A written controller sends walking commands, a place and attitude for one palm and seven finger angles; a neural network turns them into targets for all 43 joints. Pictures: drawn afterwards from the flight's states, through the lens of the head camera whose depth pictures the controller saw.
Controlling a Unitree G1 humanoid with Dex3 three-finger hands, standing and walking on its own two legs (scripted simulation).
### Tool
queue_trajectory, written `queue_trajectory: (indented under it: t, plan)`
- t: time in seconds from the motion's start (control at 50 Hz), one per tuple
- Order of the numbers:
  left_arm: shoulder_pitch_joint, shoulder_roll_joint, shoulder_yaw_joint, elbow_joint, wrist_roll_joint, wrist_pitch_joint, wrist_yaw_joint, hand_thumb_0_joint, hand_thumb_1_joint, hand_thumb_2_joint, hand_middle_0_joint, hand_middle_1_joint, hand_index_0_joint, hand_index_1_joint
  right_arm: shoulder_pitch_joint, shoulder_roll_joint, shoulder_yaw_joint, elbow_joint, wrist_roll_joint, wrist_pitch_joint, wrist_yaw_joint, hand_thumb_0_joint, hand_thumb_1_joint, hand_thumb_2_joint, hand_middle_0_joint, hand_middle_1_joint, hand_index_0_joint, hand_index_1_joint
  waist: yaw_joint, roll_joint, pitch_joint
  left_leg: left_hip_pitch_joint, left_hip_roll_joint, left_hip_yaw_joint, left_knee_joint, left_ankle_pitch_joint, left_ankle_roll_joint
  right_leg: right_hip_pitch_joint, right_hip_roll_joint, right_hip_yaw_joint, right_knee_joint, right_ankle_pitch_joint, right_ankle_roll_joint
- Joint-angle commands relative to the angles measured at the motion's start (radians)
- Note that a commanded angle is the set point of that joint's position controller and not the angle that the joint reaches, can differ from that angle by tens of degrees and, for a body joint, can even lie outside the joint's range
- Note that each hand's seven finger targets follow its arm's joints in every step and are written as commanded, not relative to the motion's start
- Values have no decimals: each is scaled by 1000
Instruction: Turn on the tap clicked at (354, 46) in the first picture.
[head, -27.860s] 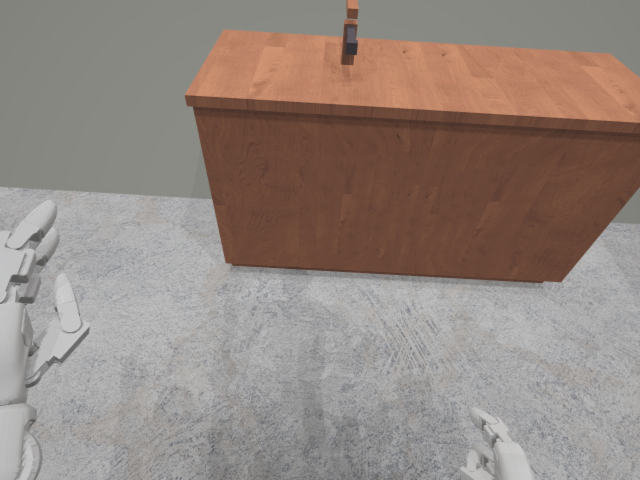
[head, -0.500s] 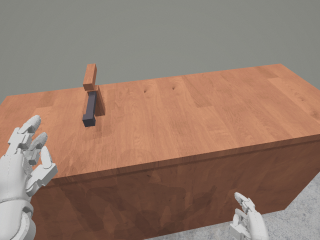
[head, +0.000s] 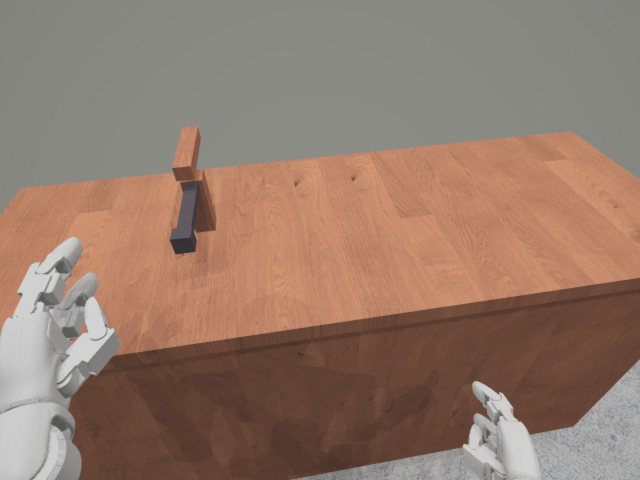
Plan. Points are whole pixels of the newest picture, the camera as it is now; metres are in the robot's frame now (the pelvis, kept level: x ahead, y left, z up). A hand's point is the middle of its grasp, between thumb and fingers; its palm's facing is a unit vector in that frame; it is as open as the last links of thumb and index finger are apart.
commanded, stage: turn the palm inward beside the body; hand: left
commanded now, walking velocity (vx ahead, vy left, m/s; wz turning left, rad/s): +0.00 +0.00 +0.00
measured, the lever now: (183, 240) +0.38 +0.26 +0.11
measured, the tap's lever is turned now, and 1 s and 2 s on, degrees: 0 0 0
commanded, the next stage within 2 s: reach beside the lever's end, fingers flat in 0.34 s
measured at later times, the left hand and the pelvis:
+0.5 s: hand (128, 331) +0.19 +0.22 +0.17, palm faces +0.48 -0.87 -0.13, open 7.4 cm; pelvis +0.01 -0.01 +0.00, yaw +0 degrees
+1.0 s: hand (139, 307) +0.23 +0.24 +0.15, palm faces +0.51 -0.85 -0.12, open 7.4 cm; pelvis +0.01 -0.01 +0.00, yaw -1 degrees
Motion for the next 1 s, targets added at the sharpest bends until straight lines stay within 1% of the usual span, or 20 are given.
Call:
queue_trajectory:
  t: [0.0, 0.02, 0.08, 0.12, 0.2, 0.22, 0.36, 0.42, 0.44, 0.48, 0.6, 0.68, 0.7, 0.72, 0.74, 0.8, 0.82, 0.88, 0.92, 0.98]
  plan:
    - [-96, 134, 80, -221, 6, -69, 0, 0, 900, 900, -200, -300, -200, -300, -162, -107, -46, -181, -3, -62, -6, 0, -900, -900, 200, 300, 200, 300, -5, -33, -71, -13, 11, 2, -88, 212, 26, 29, -35, 44, -116, 146, 32]
    - [-101, 146, 91, -238, 14, -71, 3, 0, 900, 900, -200, -300, -200, -300, -169, -103, -43, -179, 0, -61, -3, 0, -900, -900, 200, 300, 200, 300, 1, 13, -75, -4, 9, 3, -90, 226, 21, 33, -34, 45, -114, 152, 28]
    - [-91, 134, 83, -226, 9, -71, -1, 0, 900, 900, -200, -300, -200, -300, -156, -104, -46, -184, -2, -55, -2, 0, -900, -900, 200, 300, 200, 300, -2, -32, -77, -7, 11, 3, -91, 239, 23, 40, -33, 41, -109, 177, 30]
    - [-92, 143, 94, -227, 12, -71, 1, 0, 900, 900, -200, -300, -200, -300, -166, -101, -44, -181, 1, -52, -2, 0, -900, -900, 200, 300, 200, 300, 1, -14, -66, -4, 11, 3, -91, 246, 21, 37, -32, 42, -113, 178, 28]
    - [-91, 133, 88, -219, 7, -72, 2, 0, 900, 900, -200, -300, -200, -300, -158, -104, -49, -185, 0, -48, -2, 0, -900, -900, 200, 300, 200, 300, -3, -37, -68, -5, 11, 7, -91, 238, 24, 42, -34, 44, -116, 182, 32]
    - [-95, 140, 92, -230, 14, -74, 4, 0, 900, 900, -200, -300, -200, -300, -170, -102, -46, -183, 2, -46, -2, 0, -900, -900, 200, 300, 200, 300, 0, -1, -64, 4, 11, 7, -92, 244, 22, 38, -32, 44, -117, 177, 28]
    - [-99, 130, 80, -203, 8, -65, 4, 0, 900, 900, -200, -300, -200, -300, -168, -103, -45, -187, 3, -46, -6, 0, -900, -900, 200, 300, 200, 300, -4, -60, -39, -12, 10, 3, -102, 177, 30, 32, -33, 53, -143, 104, 35]
    - [-105, 145, 90, -220, 12, -65, 7, 0, 900, 900, -200, -300, -200, -300, -182, -101, -42, -185, 4, -49, -6, 0, -900, -900, 200, 300, 200, 300, 0, -15, -39, -6, 7, 6, -99, 172, 30, 34, -35, 61, -152, 93, 34]
    - [-136, 130, 70, -216, 15, -67, 6, 0, 900, 900, -200, -300, -200, -300, -172, -100, -42, -182, 3, -49, -7, 0, -900, -900, 200, 300, 200, 300, -8, -17, -39, -7, 5, 6, -100, 166, 30, 26, -36, 61, -150, 87, 35]
    - [-165, 147, 97, -165, 7, -64, 13, 0, 900, 900, -200, -300, -200, -300, -171, -104, -45, -173, 2, -47, -11, 0, -900, -900, 200, 300, 200, 300, -11, -57, -28, -19, 6, 4, -99, 144, 34, 21, -35, 68, -164, 59, 40]
    - [-306, 151, 84, -90, 12, -63, 21, 0, 900, 900, -200, -300, -200, -300, -192, -103, -46, -154, 5, -45, -19, 0, -900, -900, 200, 300, 200, 300, -24, -23, -13, -23, -2, 3, -106, 65, 34, 6, -45, 93, -200, -51, 43]
    - [-290, 159, 85, -81, 24, -72, 15, 0, 900, 900, -200, -300, -200, -300, -184, -105, -47, -160, -1, -46, -17, 0, -900, -900, 200, 300, 200, 300, -13, -9, -79, -5, -3, 5, -108, 148, 34, 51, -40, 87, -168, 63, 38]
    - [-286, 169, 94, -72, 23, -73, 12, 0, 900, 900, -200, -300, -200, -300, -174, -108, -48, -161, -3, -44, -17, 0, -900, -900, 200, 300, 200, 300, -12, -34, -96, -3, -2, 6, -107, 171, 34, 66, -39, 83, -158, 102, 39]
    - [-277, 176, 106, -64, 27, -74, 13, 0, 900, 900, -200, -300, -200, -300, -182, -106, -48, -159, 0, -41, -16, 0, -900, -900, 200, 300, 200, 300, -8, -15, -98, -1, -2, 10, -107, 180, 32, 70, -37, 83, -157, 112, 37]
    - [-284, 156, 90, -71, 25, -80, 12, 0, 900, 900, -200, -300, -200, -300, -171, -104, -47, -164, -2, -40, -14, 0, -900, -900, 200, 300, 200, 300, -12, -36, -108, 2, -2, 10, -108, 206, 32, 78, -37, 78, -145, 157, 38]
    - [-258, 173, 129, -31, 11, -76, 12, 0, 900, 900, -200, -300, -200, -300, -156, -109, -55, -165, -2, -29, -13, 0, -900, -900, 200, 300, 200, 300, -8, -83, -117, -5, 0, 18, -101, 240, 32, 94, -35, 75, -137, 226, 45]
    - [-250, 187, 153, -10, 14, -75, 17, 0, 900, 900, -200, -300, -200, -300, -164, -107, -53, -158, 2, -24, -13, 0, -900, -900, 200, 300, 200, 300, -3, -74, -93, -11, 1, 17, -106, 242, 30, 90, -31, 72, -140, 217, 40]
    - [-257, 158, 130, -11, 12, -78, 18, 0, 900, 900, -198, -293, -198, -293, -154, -107, -56, -167, 0, -16, -10, 0, -900, -900, 200, 300, 200, 300, -10, -59, -96, -7, 0, 25, -103, 257, 31, 88, -34, 74, -135, 245, 42]
    - [-296, 172, 132, -16, 24, -86, 25, 0, 900, 900, -196, -288, -196, -288, -161, -104, -53, -161, 5, -14, -10, 0, -900, -900, 200, 300, 200, 300, -13, -1, -65, -5, 0, 24, -106, 242, 28, 66, -33, 74, -140, 210, 35]
    - [-336, 165, 111, -10, 31, -109, 26, 0, 900, 900, -193, -280, -193, -280, -147, -109, -58, -160, -1, -21, -13, 0, -900, -900, 200, 300, 200, 300, -26, -12, -73, 3, 1, 20, -108, 230, 31, 55, -31, 74, -142, 190, 36]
